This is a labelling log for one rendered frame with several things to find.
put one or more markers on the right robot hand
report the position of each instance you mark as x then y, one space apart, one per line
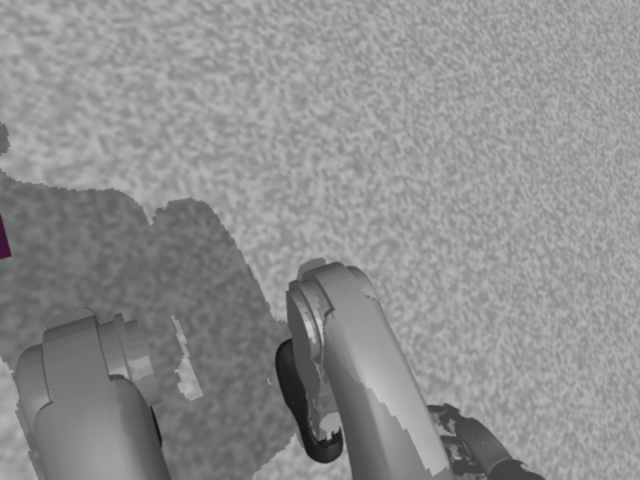
478 448

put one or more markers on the right robot foot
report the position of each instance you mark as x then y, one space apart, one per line
324 451

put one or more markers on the carton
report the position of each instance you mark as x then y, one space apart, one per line
4 246

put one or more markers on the right robot arm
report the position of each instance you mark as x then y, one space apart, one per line
512 470

